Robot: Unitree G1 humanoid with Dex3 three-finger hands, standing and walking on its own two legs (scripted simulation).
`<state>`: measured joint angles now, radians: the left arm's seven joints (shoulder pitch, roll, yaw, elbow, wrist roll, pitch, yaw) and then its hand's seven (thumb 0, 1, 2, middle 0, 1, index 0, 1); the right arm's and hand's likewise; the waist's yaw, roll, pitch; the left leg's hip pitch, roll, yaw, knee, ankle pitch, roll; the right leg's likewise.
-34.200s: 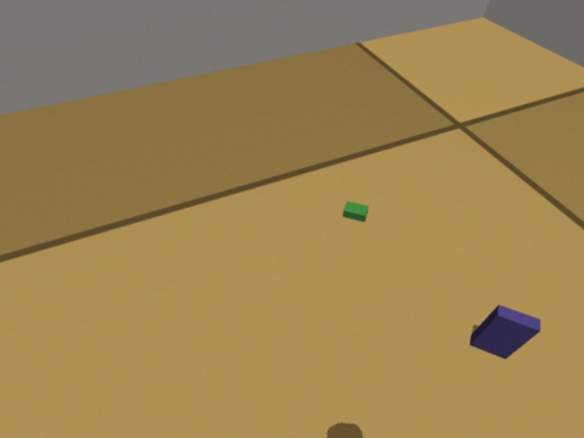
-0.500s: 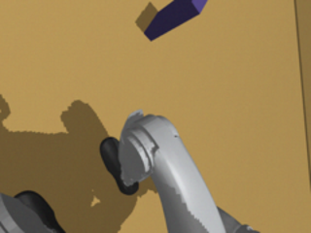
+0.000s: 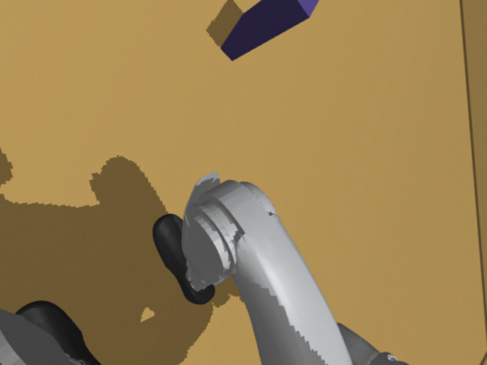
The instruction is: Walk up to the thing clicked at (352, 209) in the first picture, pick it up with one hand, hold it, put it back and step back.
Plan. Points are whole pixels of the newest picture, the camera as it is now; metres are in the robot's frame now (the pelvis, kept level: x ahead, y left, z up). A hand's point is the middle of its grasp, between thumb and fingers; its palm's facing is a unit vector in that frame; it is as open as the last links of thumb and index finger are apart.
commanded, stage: close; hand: left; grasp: from above
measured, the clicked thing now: out of the picture +0.47 +0.38 -0.31
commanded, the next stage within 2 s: none
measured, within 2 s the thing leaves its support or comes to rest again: neither
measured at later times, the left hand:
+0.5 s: hand out of the picture +0.46 +0.38 -0.28, palm faces -0.22 -0.39 -0.89, open 12.4 cm
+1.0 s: hand out of the picture +0.47 +0.37 -0.28, palm faces -0.22 -0.39 -0.89, open 11.2 cm
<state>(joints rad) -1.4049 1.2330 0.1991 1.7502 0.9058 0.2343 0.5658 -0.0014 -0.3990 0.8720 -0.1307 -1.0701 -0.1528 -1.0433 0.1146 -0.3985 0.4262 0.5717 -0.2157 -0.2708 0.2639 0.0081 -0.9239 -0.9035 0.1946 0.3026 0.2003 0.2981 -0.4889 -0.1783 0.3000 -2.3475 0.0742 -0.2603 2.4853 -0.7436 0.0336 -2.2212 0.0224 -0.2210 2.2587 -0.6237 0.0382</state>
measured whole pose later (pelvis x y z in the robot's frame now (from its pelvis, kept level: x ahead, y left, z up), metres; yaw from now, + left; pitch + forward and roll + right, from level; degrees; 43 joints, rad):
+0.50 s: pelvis +0.00 +0.00 +0.00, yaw +0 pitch +32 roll -17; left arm -1.39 1.22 0.19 1.75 0.89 0.24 0.57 0.00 -0.26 0.82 -0.24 -1.00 -0.26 -0.97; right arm 0.11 -0.39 0.43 0.58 -0.21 -0.27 0.27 0.01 -0.92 -0.90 0.19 0.30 0.20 0.30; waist -0.48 -0.18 0.29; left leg -2.35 0.07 -0.26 2.49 -0.75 0.03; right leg -2.22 0.02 -0.22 2.26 -0.63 0.04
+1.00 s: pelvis +0.00 +0.00 +0.00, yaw +0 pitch +31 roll -17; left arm -1.39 1.21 0.20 1.75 0.90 0.23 0.57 0.00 -0.11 0.74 -0.38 -0.90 -0.41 -0.88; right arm 0.11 -0.39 0.43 0.58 -0.21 -0.28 0.26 0.01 -0.92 -0.90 0.20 0.30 0.20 0.30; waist -0.49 -0.18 0.29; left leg -2.35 0.07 -0.26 2.49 -0.74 0.03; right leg -2.22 0.02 -0.22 2.26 -0.62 0.04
